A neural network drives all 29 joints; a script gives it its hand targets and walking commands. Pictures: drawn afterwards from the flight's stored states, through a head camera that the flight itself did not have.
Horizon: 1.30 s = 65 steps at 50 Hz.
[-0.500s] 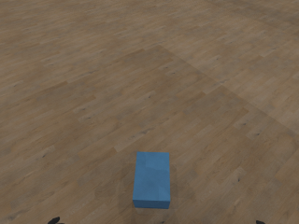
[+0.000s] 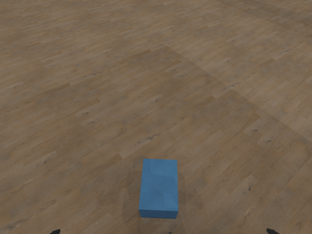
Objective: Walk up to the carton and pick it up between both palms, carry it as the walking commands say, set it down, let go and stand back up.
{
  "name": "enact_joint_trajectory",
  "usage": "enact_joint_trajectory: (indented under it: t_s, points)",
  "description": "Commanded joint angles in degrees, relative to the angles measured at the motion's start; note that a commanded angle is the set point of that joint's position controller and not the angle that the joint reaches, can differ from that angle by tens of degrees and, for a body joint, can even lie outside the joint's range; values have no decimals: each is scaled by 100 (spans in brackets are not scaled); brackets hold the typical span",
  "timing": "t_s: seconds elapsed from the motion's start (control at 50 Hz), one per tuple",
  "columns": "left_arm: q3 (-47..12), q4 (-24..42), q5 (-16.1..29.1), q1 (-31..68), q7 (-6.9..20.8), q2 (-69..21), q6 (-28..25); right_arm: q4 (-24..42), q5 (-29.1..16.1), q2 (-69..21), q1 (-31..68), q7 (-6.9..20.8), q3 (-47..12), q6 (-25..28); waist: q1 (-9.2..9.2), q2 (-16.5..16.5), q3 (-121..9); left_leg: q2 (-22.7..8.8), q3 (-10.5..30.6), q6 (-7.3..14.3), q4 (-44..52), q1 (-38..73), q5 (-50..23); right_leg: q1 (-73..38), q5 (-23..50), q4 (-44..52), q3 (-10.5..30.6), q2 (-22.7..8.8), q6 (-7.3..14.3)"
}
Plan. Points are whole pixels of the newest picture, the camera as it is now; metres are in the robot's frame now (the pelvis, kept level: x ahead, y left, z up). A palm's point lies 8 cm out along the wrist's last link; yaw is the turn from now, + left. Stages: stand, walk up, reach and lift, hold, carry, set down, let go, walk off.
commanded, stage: walk up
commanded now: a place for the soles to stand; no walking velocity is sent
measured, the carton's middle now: (159, 188) +0.45 +0.01 -0.69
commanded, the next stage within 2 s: reach and lift in 0.28 s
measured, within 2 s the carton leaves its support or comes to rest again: neither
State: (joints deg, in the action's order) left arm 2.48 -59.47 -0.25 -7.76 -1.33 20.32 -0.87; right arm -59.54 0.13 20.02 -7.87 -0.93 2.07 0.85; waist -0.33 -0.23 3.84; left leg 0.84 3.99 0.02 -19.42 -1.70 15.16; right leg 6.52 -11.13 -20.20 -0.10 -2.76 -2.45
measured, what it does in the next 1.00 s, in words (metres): lowers itself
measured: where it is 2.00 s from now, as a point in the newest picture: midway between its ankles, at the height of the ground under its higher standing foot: outside the picture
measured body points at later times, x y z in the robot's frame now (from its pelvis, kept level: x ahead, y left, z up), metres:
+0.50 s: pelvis -0.03 -0.01 -0.01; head +0.06 -0.02 +0.43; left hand +0.17 +0.28 -0.11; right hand +0.15 -0.30 -0.12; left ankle -0.05 +0.12 -0.75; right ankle +0.00 -0.15 -0.75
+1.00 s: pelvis -0.07 -0.01 -0.06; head +0.12 -0.02 +0.34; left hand +0.28 +0.25 -0.16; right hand +0.25 -0.25 -0.18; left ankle -0.05 +0.12 -0.75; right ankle +0.00 -0.15 -0.75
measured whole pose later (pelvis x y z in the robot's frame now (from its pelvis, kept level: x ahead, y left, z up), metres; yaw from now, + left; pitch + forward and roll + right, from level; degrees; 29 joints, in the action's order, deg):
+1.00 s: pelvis -0.07 -0.01 -0.06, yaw -1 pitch +19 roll +0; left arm 11.5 -42.7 -2.0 28.1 4.7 18.8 13.6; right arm -35.4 1.7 11.8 23.3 -3.5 7.7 -15.9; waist 0.0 -0.4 6.2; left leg 0.6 3.0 -1.7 -52.4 -48.6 22.5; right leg 52.6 -15.6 -49.6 1.6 -1.3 -1.9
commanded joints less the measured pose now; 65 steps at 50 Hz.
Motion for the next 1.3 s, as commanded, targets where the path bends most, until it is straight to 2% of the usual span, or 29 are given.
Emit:
enact_joint_trajectory:
  t_s: [0.0, 0.1, 0.18, 0.2, 0.26, 0.28, 0.3, 0.32, 0.36, 0.38, 0.44, 0.46, 0.48, 0.52, 0.6, 0.62, 0.68, 0.7, 0.72, 0.76, 0.86, 0.88, 0.92, 1.04, 1.06, 1.08, 1.16, 1.26, 1.28]
  points:
    - [236, 280, -18, 61, -44, 1073, -100, 289, 10, 1126, 89, -46, 219, 88, 3, -109, -360, -649, 160, 134, 272, -433, -1641, -465, 1263, 101, 178, -494, 318]
    - [220, 278, -8, 57, -43, 1051, -104, 268, 5, 1181, 48, -53, 222, 87, 53, -177, -343, -658, 174, 177, 298, -369, -1614, -327, 1108, 104, 151, -474, 334]
    - [223, 274, -23, 42, -53, 1093, -119, 268, -20, 1148, 20, -44, 214, 97, 60, 13, -372, -642, 195, 190, 254, -390, -1619, -389, 1248, 120, 200, -487, 336]
    - [235, 291, -19, 43, -47, 1076, -113, 285, -7, 1134, 23, -54, 217, 91, 53, -124, -362, -634, 183, 194, 257, -424, -1663, -438, 1232, 101, 201, -492, 341]
    - [240, 250, -22, 81, -51, 1104, -112, 270, 7, 1166, 52, -49, 201, 90, 32, 77, -461, -648, 228, 193, 288, -375, -1650, -502, 1269, 109, 159, -495, 344]
    - [117, 3601, 389, 2633, 246, 545, 167, 3100, -57, 491, 2454, 197, 373, -159, 44, 138, 32, 131, -386, -100, -578, -2341, -237, 1055, -141, -487, -147, 380, 162]
    - [292, 2765, -6, 2126, 277, 518, 437, 2556, 118, 499, 1747, 307, 670, -542, 390, -147, 92, -11, -490, -93, -351, -2548, 482, 665, -281, -617, -332, 456, 100]
    - [489, 2642, -3, 1398, 267, 558, 807, 2500, 182, 772, 1239, 378, 672, -852, 174, -258, -66, -81, -577, -26, -288, -2390, 107, 180, 5, -759, -370, 462, 128]
    - [714, 2793, -246, 897, 357, 619, 1267, 2766, 367, 1019, 760, 429, 933, -1242, -4, -601, -110, -153, -564, 51, -61, -2848, 515, -320, 159, -1080, -448, 635, 31]
    - [775, 2991, -392, 850, 332, 612, 1399, 2954, 508, 1040, 531, 439, 1010, -1435, -5, -709, -455, -196, -490, 45, 87, -2837, 271, -685, 390, -1187, -455, 726, 23]
    - [1194, 2706, -749, 436, 355, 565, 1445, 2932, 651, 737, 361, 393, 1100, -1490, -118, 14, -989, 128, -488, -184, -601, -2073, -1040, -208, 821, -1061, -315, 652, 58]
    - [1183, 2630, -714, 423, 424, 556, 1395, 2898, 616, 582, 501, 335, 1230, -1428, -75, 10, -963, 201, -423, -209, -827, -2160, -1050, 88, 770, -1195, -286, 638, 37]
    - [1232, 2540, -670, 513, 478, 466, 1376, 2941, 450, 364, 631, 352, 998, -1407, -201, 50, -854, 241, -514, -165, -978, -2242, -1099, 256, 831, -1139, -214, 605, 12]
    - [1207, 2594, -561, 754, 557, 424, 1333, 3023, 405, 281, 810, 312, 1057, -1378, -132, 88, -1048, 266, -553, -157, -1218, -2615, -945, 283, 906, -1342, -180, 570, -1]
    - [1253, 2945, -393, 1717, 641, 517, 1069, 3406, 201, -11, 1480, 165, 894, -1201, -93, 392, -2048, 301, -634, -103, -1816, -3304, -1101, 230, 1995, -2003, -41, 478, -160]
    - [1285, 3023, -435, 1837, 651, 632, 1078, 3417, 137, 6, 1550, 129, 943, -1209, -116, 196, -2300, 305, -631, -124, -1910, -3400, -1174, 157, 2187, -2117, 5, 439, -124]
    - [1229, 3037, -329, 2348, 647, 778, 1034, 3459, 28, -119, 1843, -54, 758, -1217, -113, 285, -2760, 328, -655, -87, -2184, -3769, -1301, 271, 2708, -2460, 111, 393, -206]
    - [1218, 3060, -348, 2433, 621, 780, 1062, 3452, 43, -78, 1947, -85, 809, -1219, -112, 108, -3013, 321, -652, -113, -2231, -3839, -1350, 253, 2778, -2519, 105, 412, -187]
    - [1164, 3138, -223, 2856, 643, 856, 1043, 3564, 63, -35, 2261, -157, 814, -1223, 11, 338, -3197, 326, -684, -94, -2362, -3989, -1141, 334, 2700, -2638, 159, 397, -219]
    - [1162, 2973, -278, 3122, 593, 902, 1138, 3509, 80, -50, 2445, -255, 803, -1311, -56, -32, -3423, 340, -663, -97, -2394, -3947, -1196, 676, 2307, -2675, 141, 397, -198]
    - [1102, 2365, -209, 3718, 596, 940, 1340, 3138, 165, -20, 3103, -331, 730, -1540, 47, -96, -3203, 306, -595, -77, -2481, -4397, -591, 1399, 1190, -2767, 75, 449, -157]
    - [1146, 2425, -211, 3985, 587, 913, 1333, 3197, 119, -91, 3345, -340, 727, -1564, -70, -243, -3268, 294, -636, -113, -2525, -4428, -537, 1611, 932, -2744, 107, 449, -126]
    - [1111, 2235, -176, 4400, 549, 751, 1331, 2972, 215, -33, 3836, -301, 801, -1561, -9, -309, -3083, 246, -597, -166, -2557, -4754, -433, 2089, 647, -2762, 40, 459, -82]
    - [1156, 2060, 0, 5569, 463, 698, 1285, 2801, 227, 91, 5133, -231, 947, -1502, 115, -59, -3667, 217, -581, -219, -2597, -4786, -96, 2747, 104, -2897, -167, 495, -44]
    - [1241, 2080, 6, 5757, 437, 887, 1272, 2894, 199, 200, 5429, -262, 993, -1510, 64, -107, -3977, 228, -583, -221, -2625, -4736, -117, 2733, 143, -2980, -175, 519, -51]
    - [1156, 2170, 118, 6208, 427, 842, 1260, 2978, 190, 279, 5781, -287, 1081, -1483, 206, -30, -4134, 213, -573, -212, -2687, -4767, -69, 2724, 127, -2984, -138, 492, -35]
    - [1300, 2045, 19, 6690, 294, 893, 1263, 2736, 95, 168, 6424, -269, 1066, -1473, 36, -66, -4973, 247, -638, -251, -2835, -4741, -405, 2716, 418, -3214, -217, 530, 2]
    - [1244, 1884, -16, 7416, 240, 731, 1155, 2275, 155, 109, 6923, -268, 1254, -1335, 159, -175, -5301, 254, -583, -309, -2956, -4729, -967, 2975, 883, -3375, -270, 603, 10]
    - [1264, 1757, -68, 7351, 231, 584, 1139, 2262, 149, -29, 6998, -255, 1247, -1292, 78, -139, -5187, 262, -622, -306, -2979, -4918, -1025, 3013, 919, -3331, -240, 582, 36]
